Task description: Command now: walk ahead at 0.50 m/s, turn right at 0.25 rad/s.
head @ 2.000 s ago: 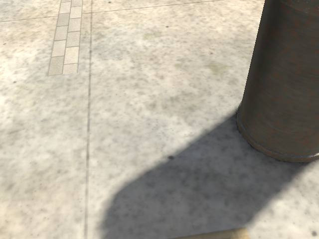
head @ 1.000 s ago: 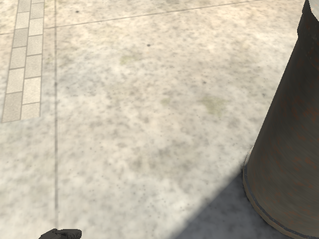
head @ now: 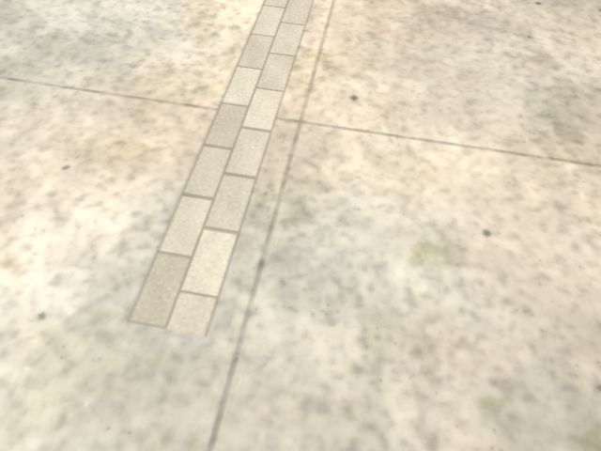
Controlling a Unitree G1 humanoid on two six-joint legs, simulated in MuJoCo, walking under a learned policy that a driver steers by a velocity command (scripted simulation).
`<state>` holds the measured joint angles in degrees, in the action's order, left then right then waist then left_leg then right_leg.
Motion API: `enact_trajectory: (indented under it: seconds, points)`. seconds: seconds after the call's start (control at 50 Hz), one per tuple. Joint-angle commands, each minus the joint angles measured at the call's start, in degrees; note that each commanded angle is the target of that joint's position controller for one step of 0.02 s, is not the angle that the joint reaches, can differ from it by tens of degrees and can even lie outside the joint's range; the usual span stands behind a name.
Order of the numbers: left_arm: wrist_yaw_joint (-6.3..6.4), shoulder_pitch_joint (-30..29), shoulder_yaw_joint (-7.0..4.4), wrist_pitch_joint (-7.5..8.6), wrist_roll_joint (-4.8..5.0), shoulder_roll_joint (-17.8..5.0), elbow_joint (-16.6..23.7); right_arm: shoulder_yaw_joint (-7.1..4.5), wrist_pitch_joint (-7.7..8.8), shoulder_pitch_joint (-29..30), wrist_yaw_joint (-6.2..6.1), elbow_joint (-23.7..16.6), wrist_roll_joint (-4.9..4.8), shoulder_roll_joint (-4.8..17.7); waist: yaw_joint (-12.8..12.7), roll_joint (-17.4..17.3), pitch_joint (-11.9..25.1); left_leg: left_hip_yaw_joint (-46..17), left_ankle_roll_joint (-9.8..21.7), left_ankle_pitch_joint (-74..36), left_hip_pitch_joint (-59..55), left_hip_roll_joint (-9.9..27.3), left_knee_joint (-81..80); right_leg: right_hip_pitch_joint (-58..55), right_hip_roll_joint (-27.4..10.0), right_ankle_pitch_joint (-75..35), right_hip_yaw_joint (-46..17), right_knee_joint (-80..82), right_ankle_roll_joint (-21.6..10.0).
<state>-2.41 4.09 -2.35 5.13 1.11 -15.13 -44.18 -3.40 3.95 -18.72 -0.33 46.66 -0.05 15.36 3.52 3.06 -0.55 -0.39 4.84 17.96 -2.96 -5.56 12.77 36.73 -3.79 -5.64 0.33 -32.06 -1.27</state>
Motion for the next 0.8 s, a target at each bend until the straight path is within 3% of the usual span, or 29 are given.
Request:
enact_trajectory:
  seconds: [0.02, 0.06, 0.08, 0.1, 0.12, 0.14, 0.16, 0.18, 0.2, 0.22, 0.24, 0.3, 0.38, 0.46, 0.5, 0.54, 0.56, 0.58, 0.6, 0.62, 0.64, 0.66, 0.68, 0.7, 0.74, 0.8]
  points:
    - [-1.44, -8.33, -0.79, 1.39, 0.25, -4.48, 6.7, -2.44, -0.37, -2.93, -0.62, -0.92, 0.08, 9.36, 1.16, -6.52, -2.45, -2.33, 4.94, -38.52, -5.08, 18.9, 2.92, 4.07, 1.82, 6.1, 0.81, 1.81, -2.72]
    - [-1.57, -2.59, -1.91, 1.11, -0.12, -6.76, 5.81, -2.65, -0.93, -1.38, -1.22, -1.63, 0.26, 10.65, -2.17, -9.07, 2.66, -0.38, 3.38, -59.62, -6.37, 18.28, 11.2, -5.07, 5.65, 11.13, 3.92, 0.84, -4.77]
    - [-1.33, 4.52, -3.09, 0.92, -0.3, -8.9, 4.2, -2.59, -1.41, 0.04, -1.51, -2.13, 0.29, 11.08, -6.19, -8.83, 6.68, 1.55, 2.12, -66.03, -4.75, 16.71, 20.59, -14.42, 7.9, 10.41, 5.25, 2.38, -6.3]
    - [-0.72, 13.02, -4.27, 0.62, -0.49, -11.62, 2.81, -2.3, -1.32, 1.13, -1.9, -3.11, 0.4, 11.04, -10.6, -7.01, 11.41, 2.85, 0.14, -58.44, 5.23, 15.25, 33.76, -29.83, 4.41, 6.48, -0.73, 2.75, -9.08]
    - [-0.22, 19.32, -5.76, 0.42, -1.03, -17.25, 2.68, -0.57, 0.03, -4.44, -1.28, -5.27, 1.26, 5.63, -8.83, 5.53, 19.67, 3.71, -4.49, -26.43, 29.53, 6.15, 58.0, -53.43, -10.59, 9.43, -27.63, 2.64, -19.63]
    - [-0.14, 20.18, -4.7, 0.18, 0.08, -13.55, 1.86, 0.22, 1.85, -3.98, -0.27, -4.79, 1.27, 5.04, -9.1, 8.67, 24.07, -4.41, -5.19, 12.63, 42.0, 0.22, 67.21, -61.45, -15.56, 14.64, -46.37, 11.67, -23.28]
    - [0.29, 17.88, -3.98, -0.21, 0.17, -11.05, 2.35, -0.61, 3.36, 0.95, 0.77, -6.64, -0.99, 8.59, -10.11, 5.04, 16.68, -8.03, -4.08, 9.96, 48.2, 4.37, 69.04, -57.04, -13.65, 21.11, -39.72, 13.41, -19.96]
    - [0.58, 14.42, -3.61, -0.49, -0.13, -9.81, 3.51, -0.36, 4.19, 5.04, 1.04, -7.96, -1.69, 8.72, -9.03, 0.09, 10.11, -6.91, -3.39, 5.69, 48.55, 7.03, 65.31, -47.99, -11.63, 20.56, -32.81, 14.74, -17.9]
    - [0.63, 11.25, -3.19, -0.65, -0.4, -8.69, 4.27, -0.51, 4.41, 6.77, 0.85, -8.36, -0.65, 8.44, -6.68, -4.12, 4.76, -5.85, -3.56, 3.33, 46.52, 8.83, 59.4, -38.4, -9.54, 15.96, -28.22, 16.33, -16.68]
    - [0.8, 9.28, -2.67, -0.56, -0.92, -7.52, 5.18, -1.03, 3.93, 6.41, 0.49, -8.44, 0.42, 8.85, -4.59, -4.03, 2.78, -5.61, -4.1, 1.74, 42.63, 10.39, 55.4, -32.0, -7.73, 10.8, -24.89, 17.82, -16.11]
    - [0.93, 8.12, -2.63, -0.65, -1.13, -7.55, 5.87, -1.1, 3.27, 5.24, 0.33, -8.63, 0.77, 8.36, -3.04, -2.32, 2.13, -5.29, -4.89, 1.28, 39.93, 10.82, 53.1, -27.78, -6.47, 8.07, -23.55, 19.01, -16.31]
    - [1.72, 8.28, -3.29, -0.51, -0.71, -9.36, 6.26, -0.53, 1.78, 5.12, -0.35, -9.43, 1.17, 6.19, -2.04, -0.38, 1.59, -3.08, -7.73, -2.4, 37.41, 10.91, 44.11, -20.63, -4.15, 1.09, -17.81, 20.19, -16.41]
    - [2.75, 11.68, -3.84, -1.24, 0.18, -10.52, 5.31, 0.55, 2.07, 13.62, -0.17, -11.29, 0.93, 3.73, -5.76, 0.82, 1.62, -1.9, -9.1, -19.6, 32.14, 7.96, 25.81, -17.84, -0.11, 5.11, -12.98, 18.5, -12.37]
    - [2.79, 16.58, -3.38, -1.83, 0.31, -9.39, 3.46, 0.24, 3.05, 18.16, 1.06, -12.32, -0.08, 5.02, -8.43, 2.09, 2.0, -2.7, -7.78, -22.77, 31.16, 7.04, 18.09, -24.76, -3.18, 10.14, -16.77, 14.61, -11.12]
    - [2.97, 17.07, -3.33, -2.36, -0.25, -9.25, 3.03, -0.5, 3.63, 17.66, 1.41, -12.58, 0.59, 6.48, -7.56, 2.9, 1.79, -2.46, -5.8, -19.21, 30.39, 6.11, 15.08, -29.11, -4.23, 3.75, -18.98, 9.6, -9.5]
    - [3.21, 15.43, -2.96, -2.8, -0.54, -8.04, 3.63, -1.22, 4.36, 11.98, 1.29, -11.26, 1.67, 7.39, -4.0, 3.21, 4.64, -0.96, -2.92, -24.22, 21.53, 5.67, 10.52, -30.29, -1.24, -6.59, -17.74, 1.38, -6.3]
    - [3.27, 14.71, -2.16, -2.51, -1.28, -5.98, 5.11, -1.81, 4.72, 6.49, 0.98, -11.03, 2.71, 10.15, -1.64, 0.48, 11.01, -5.93, 0.28, -40.6, 9.59, 12.45, 14.19, -25.9, 1.86, -2.64, -15.34, -8.39, -3.61]
    - [3.3, 21.97, -1.08, -1.81, -1.36, -3.37, 4.74, -2.58, 4.04, 0.16, 0.75, -10.11, 3.61, 13.37, -1.58, -12.2, 19.55, -20.84, 10.25, -56.7, -10.25, 25.68, 17.9, -10.53, 8.27, 20.85, -10.35, -27.34, 0.91]
    - [2.96, 25.98, -1.03, -1.57, -0.82, -5.28, 3.74, -2.45, 2.84, -3.46, 1.26, -7.73, 1.34, 11.26, -1.41, -20.52, 25.16, -33.6, 15.63, -52.36, -14.46, 31.57, 15.09, -3.22, 9.38, 45.19, -10.0, -37.99, 3.0]
    - [2.94, 22.61, -2.13, -2.17, 0.01, -9.28, 3.59, -1.8, 1.99, -1.73, 1.31, -8.41, 0.09, 9.06, -0.35, -13.1, 19.37, -30.73, 13.29, -41.29, -9.31, 29.18, 13.28, 0.57, 6.93, 43.68, -11.42, -42.77, 3.65]
    - [3.13, 17.04, -2.21, -3.03, 0.05, -9.31, 4.58, -1.19, 1.31, 1.88, 1.12, -9.0, 0.37, 7.47, -0.4, -8.44, 13.86, -25.03, 10.69, -36.12, -3.2, 26.34, 12.09, 2.18, 5.08, 40.43, -9.46, -42.95, 4.03]
    - [3.36, 13.55, -2.09, -3.94, -0.49, -8.41, 5.49, -0.2, 0.94, 5.82, 1.19, -9.16, 0.73, 5.48, -1.55, -6.24, 8.89, -20.13, 9.59, -35.8, 4.64, 23.67, 10.23, 1.47, 3.17, 38.13, -8.08, -38.86, 4.24]
    - [3.57, 12.98, -2.08, -4.81, -0.88, -7.33, 5.85, 0.41, 0.77, 8.94, 1.25, -9.14, 0.97, 4.18, -3.68, -6.93, 6.66, -16.77, 8.26, -34.93, 11.17, 21.61, 8.53, -2.43, 0.86, 36.14, -7.59, -33.2, 4.2]
    - [3.7, 14.16, -1.65, -5.47, -0.92, -5.47, 5.55, 0.31, 0.52, 10.94, 1.37, -8.85, 1.34, 4.61, -5.24, -9.12, 5.47, -13.08, 7.38, -35.68, 16.75, 18.99, 6.88, -7.72, 0.69, 34.16, -5.64, -27.71, 4.48]
    - [4.0, 16.05, -0.94, -5.76, -1.26, -3.14, 4.59, -0.02, 0.29, 13.1, 1.3, -8.29, 1.68, 5.42, -6.39, -11.75, 6.73, -7.72, 7.61, -42.12, 20.98, 16.47, 6.29, -15.89, 1.44, 30.29, -3.06, -18.19, 5.19]
    - [4.07, 15.02, -0.93, -5.77, -1.33, -3.47, 4.07, -0.19, -0.25, 11.76, 0.94, -6.6, 0.94, 6.0, -5.51, -11.18, 10.33, -6.99, 7.98, -39.18, 18.62, 17.32, 6.86, -21.83, 1.82, 20.55, -2.48, -8.29, 4.89]
